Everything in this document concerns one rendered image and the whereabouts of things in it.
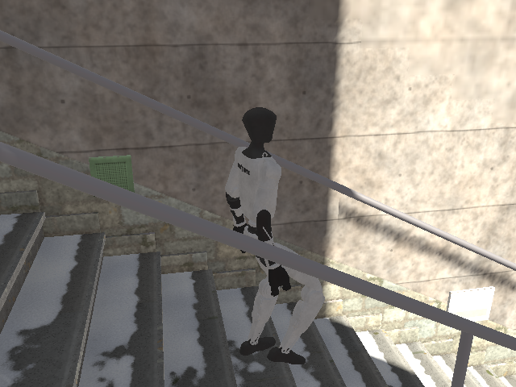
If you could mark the stairs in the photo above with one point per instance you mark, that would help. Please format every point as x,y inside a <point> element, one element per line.
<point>40,318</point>

